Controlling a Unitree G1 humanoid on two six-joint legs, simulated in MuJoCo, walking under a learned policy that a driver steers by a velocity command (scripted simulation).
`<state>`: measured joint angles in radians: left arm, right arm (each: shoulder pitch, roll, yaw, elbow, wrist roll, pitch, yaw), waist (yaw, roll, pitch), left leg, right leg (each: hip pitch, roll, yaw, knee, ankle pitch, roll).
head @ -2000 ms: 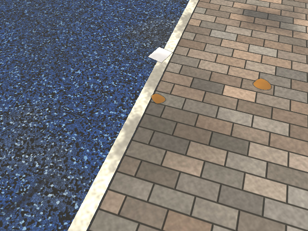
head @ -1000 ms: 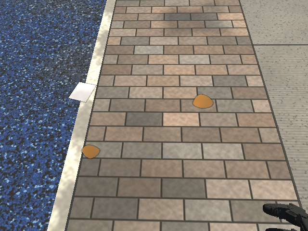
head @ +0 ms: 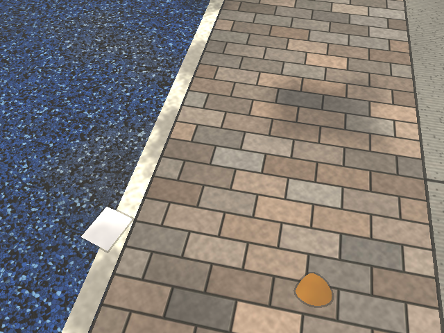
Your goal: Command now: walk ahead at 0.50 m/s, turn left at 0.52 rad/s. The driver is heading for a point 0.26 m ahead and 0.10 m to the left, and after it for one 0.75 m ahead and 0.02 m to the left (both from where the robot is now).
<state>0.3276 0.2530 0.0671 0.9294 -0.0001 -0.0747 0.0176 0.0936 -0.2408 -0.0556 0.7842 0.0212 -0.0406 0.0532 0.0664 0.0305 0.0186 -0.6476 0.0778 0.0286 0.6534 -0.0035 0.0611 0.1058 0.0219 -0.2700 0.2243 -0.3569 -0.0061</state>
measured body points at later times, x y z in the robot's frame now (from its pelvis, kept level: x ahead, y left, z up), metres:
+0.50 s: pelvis +0.30 +0.03 +0.01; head +0.32 +0.04 +0.46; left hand +0.46 +0.30 -0.08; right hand +0.41 -0.24 -0.10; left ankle +0.18 +0.10 -0.73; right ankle +0.50 -0.08 -0.70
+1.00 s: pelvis +0.56 +0.06 +0.01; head +0.60 +0.07 +0.46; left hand +0.50 +0.33 -0.12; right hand +0.84 -0.10 -0.07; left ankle +0.70 +0.25 -0.69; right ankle +0.50 -0.06 -0.73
